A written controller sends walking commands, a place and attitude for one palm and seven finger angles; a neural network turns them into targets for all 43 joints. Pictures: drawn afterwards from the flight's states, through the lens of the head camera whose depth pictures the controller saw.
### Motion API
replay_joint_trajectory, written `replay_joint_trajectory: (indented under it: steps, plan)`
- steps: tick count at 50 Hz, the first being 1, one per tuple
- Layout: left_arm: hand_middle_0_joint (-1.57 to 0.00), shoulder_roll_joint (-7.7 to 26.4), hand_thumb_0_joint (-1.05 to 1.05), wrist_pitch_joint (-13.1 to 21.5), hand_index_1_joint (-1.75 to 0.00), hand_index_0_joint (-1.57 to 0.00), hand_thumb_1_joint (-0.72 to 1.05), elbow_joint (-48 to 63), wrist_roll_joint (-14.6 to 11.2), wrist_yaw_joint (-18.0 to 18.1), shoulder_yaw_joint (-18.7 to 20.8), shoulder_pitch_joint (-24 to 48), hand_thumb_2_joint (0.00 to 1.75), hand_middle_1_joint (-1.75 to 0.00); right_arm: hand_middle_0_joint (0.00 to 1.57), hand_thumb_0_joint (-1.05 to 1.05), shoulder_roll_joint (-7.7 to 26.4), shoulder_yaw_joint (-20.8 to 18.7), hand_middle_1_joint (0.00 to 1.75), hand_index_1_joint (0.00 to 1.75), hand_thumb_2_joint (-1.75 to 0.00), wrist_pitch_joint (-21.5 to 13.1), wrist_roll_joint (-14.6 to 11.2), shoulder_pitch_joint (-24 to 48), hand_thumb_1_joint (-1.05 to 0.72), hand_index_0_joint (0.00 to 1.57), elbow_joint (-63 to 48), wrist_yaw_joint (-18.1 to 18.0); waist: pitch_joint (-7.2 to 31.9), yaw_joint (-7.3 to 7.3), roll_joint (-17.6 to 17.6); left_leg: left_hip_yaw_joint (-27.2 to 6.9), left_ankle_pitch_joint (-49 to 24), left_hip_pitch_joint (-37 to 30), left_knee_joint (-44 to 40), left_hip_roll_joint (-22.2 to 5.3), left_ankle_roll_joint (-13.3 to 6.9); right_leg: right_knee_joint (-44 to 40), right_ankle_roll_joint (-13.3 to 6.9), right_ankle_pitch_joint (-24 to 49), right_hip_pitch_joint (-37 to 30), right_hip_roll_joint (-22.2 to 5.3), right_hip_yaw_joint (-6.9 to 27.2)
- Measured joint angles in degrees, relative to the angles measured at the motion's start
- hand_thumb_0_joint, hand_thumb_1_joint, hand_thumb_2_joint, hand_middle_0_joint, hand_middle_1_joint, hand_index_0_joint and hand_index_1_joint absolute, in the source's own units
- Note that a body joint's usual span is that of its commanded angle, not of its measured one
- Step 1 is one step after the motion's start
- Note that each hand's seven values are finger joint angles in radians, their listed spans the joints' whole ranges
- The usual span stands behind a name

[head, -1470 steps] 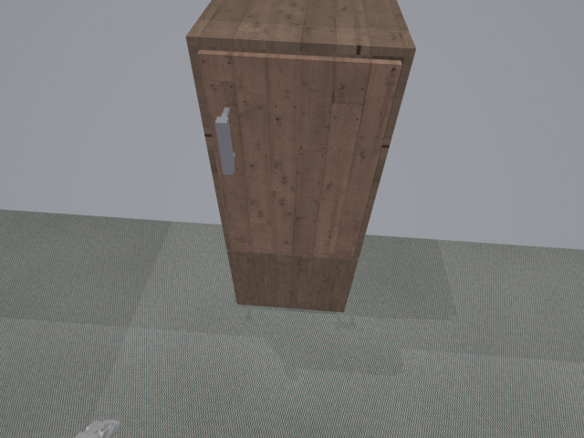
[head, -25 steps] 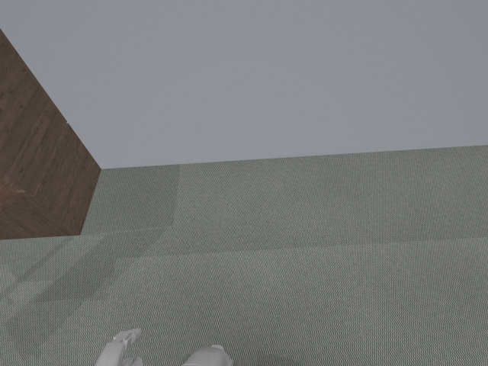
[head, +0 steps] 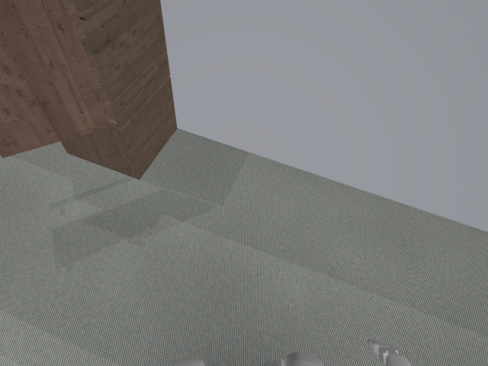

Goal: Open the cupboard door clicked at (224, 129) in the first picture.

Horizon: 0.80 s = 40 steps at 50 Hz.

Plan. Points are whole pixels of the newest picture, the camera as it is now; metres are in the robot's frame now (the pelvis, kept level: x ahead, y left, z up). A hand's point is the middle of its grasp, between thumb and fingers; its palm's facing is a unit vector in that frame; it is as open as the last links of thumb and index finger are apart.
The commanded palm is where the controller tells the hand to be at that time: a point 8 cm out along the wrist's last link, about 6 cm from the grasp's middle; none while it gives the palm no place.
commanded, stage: turn to face it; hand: left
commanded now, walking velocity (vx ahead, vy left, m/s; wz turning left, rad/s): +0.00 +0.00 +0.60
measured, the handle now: out of the picture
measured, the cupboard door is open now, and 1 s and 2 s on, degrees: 50 50 50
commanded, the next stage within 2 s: take the last steps up to it in 0.74 s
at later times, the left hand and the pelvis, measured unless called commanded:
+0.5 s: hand out of the picture +0.08 +0.17 -0.14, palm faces +0.24 -0.93 -0.27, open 7.4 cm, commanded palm none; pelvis +0.01 -0.05 +0.01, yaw +16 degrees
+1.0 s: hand out of the picture -0.09 +0.19 -0.17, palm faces +0.53 -0.82 -0.21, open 7.4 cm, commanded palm none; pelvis +0.00 +0.00 +0.01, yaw +28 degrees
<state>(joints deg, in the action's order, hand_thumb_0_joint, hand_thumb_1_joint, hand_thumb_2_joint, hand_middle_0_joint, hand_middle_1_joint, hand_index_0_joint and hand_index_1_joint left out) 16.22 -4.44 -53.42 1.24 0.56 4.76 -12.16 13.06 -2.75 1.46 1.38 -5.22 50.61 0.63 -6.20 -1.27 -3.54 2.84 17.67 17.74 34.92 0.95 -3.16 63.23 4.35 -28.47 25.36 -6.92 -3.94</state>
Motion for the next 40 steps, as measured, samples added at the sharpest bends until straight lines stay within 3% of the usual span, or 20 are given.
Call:
replay_joint_trajectory:
  steps: [5, 10, 16, 19, 20, 23, 26, 28, 33, 37, 40]
  plan:
    - [-0.20, -0.4, 0.01, 0.9, -0.30, -0.20, 0.91, 1.6, 0.1, -0.5, -0.2, 2.4, 0.90, -0.30, 0.21, 0.01, -0.6, 0.6, 0.29, 0.30, -0.90, 0.0, -0.1, -2.1, -0.90, 0.20, 1.1, -0.4, 0.5, 0.07, 1.1, -2.7, -3.9, -2.2, -6.3, 0.9, -0.5, 1.4, 1.0, 7.1, 3.9, 1.0, 3.6]
    - [-0.20, -1.1, 0.01, 1.1, -0.30, -0.20, 0.90, 2.6, -0.1, -0.4, -0.5, 4.3, 0.90, -0.30, 0.21, 0.01, -1.5, 0.7, 0.29, 0.30, -0.90, 0.0, -0.1, -4.7, -0.90, 0.20, 2.2, -0.3, 1.2, 1.18, 1.9, -5.5, -5.3, -2.6, -8.4, 1.6, -0.3, -3.7, 1.5, 7.5, 2.9, 2.0, 4.8]
    - [-0.20, -2.5, 0.01, 1.4, -0.30, -0.20, 0.90, 3.7, -0.6, -0.2, -1.2, 6.9, 0.90, -0.30, 0.21, 0.01, -1.6, -0.2, 0.29, 0.30, -0.90, 0.8, 0.2, -7.2, -0.90, 0.20, 3.3, -0.3, 1.2, 3.15, 3.5, -9.4, -5.2, -0.9, -6.7, 2.4, 1.1, -16.6, 0.7, 5.0, -2.5, 4.8, 4.7]
    - [-0.20, -3.4, 0.01, 2.3, -0.30, -0.20, 0.90, 4.6, -0.9, -0.1, -1.6, 7.3, 0.90, -0.30, 0.21, 0.01, -1.0, -0.8, 0.29, 0.30, -0.90, 1.4, 0.0, -8.0, -0.90, 0.20, 3.7, -0.4, 1.4, 3.66, 4.4, -11.4, -4.3, 0.9, -4.1, 3.3, 2.3, -27.8, -0.2, 9.5, -7.9, 6.3, 4.1]
    - [-0.20, -3.5, 0.01, 2.9, -0.30, -0.20, 0.90, 5.0, -0.8, -0.1, -1.8, 6.9, 0.90, -0.30, 0.21, 0.01, -0.9, -1.1, 0.29, 0.30, -0.90, 1.6, -0.2, -8.4, -0.90, 0.20, 3.8, -0.4, 1.9, 3.47, 4.3, -11.7, -3.6, 2.0, -2.5, 4.0, 2.7, -32.4, -1.5, 10.6, -10.2, 6.0, 4.0]
    - [-0.20, -5.1, 0.01, 3.6, -0.30, -0.20, 0.90, 4.5, -0.3, 0.4, -2.5, 6.2, 0.90, -0.30, 0.21, 0.01, 0.6, -2.1, 0.29, 0.30, -0.90, 2.3, -0.4, -7.6, -0.90, 0.20, 4.6, -0.2, 0.9, 3.74, 6.2, -9.4, 8.0, 7.3, 13.6, 3.8, 4.4, -32.0, -4.5, 10.2, -11.2, 5.8, 1.8]
    - [-0.20, -6.1, 0.01, 3.5, -0.30, -0.20, 0.90, 3.9, -0.4, 0.6, -3.0, 4.5, 0.90, -0.30, 0.21, 0.01, 1.5, -2.6, 0.29, 0.30, -0.90, 2.9, -0.2, -7.1, -0.90, 0.20, 4.9, 0.3, 0.7, 4.26, 6.3, -5.5, 7.3, 11.4, 28.3, 2.0, 6.0, -34.0, -4.7, 10.9, -13.7, 4.4, -0.6]
    - [-0.20, -6.3, 0.01, 3.5, -0.30, -0.20, 0.90, 3.4, -0.4, 0.6, -3.1, 3.4, 0.90, -0.30, 0.20, 0.01, 1.7, -2.5, 0.29, 0.30, -0.90, 3.2, -0.2, -6.8, -0.90, 0.20, 5.0, 0.6, 0.8, 4.41, 5.6, -3.9, 5.8, 12.1, 31.5, 0.3, 6.8, -35.1, -4.6, 11.1, -15.1, 3.4, -2.2]
    - [-0.20, -6.2, 0.01, 4.0, -0.30, -0.21, 0.90, 2.5, 0.0, 0.4, -2.9, 1.0, 0.90, -0.30, 0.20, 0.01, 1.5, -2.0, 0.29, 0.30, -0.90, 3.5, -0.3, -5.2, -0.91, 0.19, 5.2, 0.8, 0.6, 3.00, 3.3, -1.6, 6.7, 8.8, 23.2, -2.4, 7.4, -35.4, -4.0, 10.4, -16.7, 0.9, -5.6]
    - [-0.20, -5.2, 0.01, 4.1, -0.30, -0.21, 0.90, 1.3, 0.5, 0.2, -2.5, -1.3, 0.90, -0.30, 0.20, 0.01, 1.2, -1.4, 0.29, 0.30, -0.90, 2.8, -0.5, -2.3, -0.91, 0.19, 4.8, 0.8, 0.0, 1.01, 1.8, 0.1, 7.5, 4.0, 11.5, -2.4, 6.5, -32.8, -2.9, 8.8, -16.1, -0.7, -7.3]
    - [-0.20, -3.9, 0.01, 3.6, -0.30, -0.21, 0.90, 0.0, 0.1, 0.0, -1.9, -3.5, 0.90, -0.30, 0.20, 0.01, 1.1, -0.7, 0.29, 0.30, -0.90, 1.4, -0.5, -0.7, -0.91, 0.19, 3.6, 0.7, 0.6, 0.24, 1.3, 1.4, -0.3, -1.4, -0.3, -1.9, 4.8, -28.2, -1.4, 6.3, -14.4, -1.7, -8.2]
